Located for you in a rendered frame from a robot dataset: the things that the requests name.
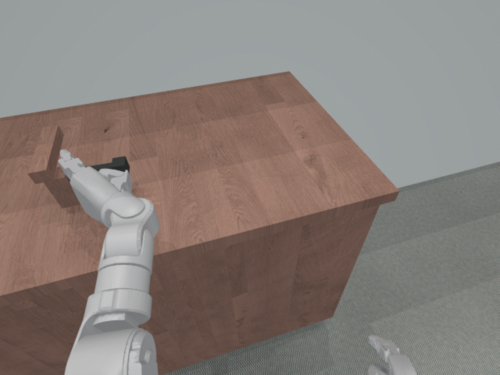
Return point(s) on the robot left hand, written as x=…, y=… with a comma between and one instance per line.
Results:
x=93, y=188

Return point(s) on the left robot forearm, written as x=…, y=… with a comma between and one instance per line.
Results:
x=121, y=299

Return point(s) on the counter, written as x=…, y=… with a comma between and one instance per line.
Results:
x=264, y=203

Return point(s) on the tap lever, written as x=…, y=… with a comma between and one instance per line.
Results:
x=119, y=163

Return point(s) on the robot right hand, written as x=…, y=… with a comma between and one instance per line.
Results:
x=397, y=364

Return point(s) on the left robot upper arm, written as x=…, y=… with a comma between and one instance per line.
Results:
x=120, y=352

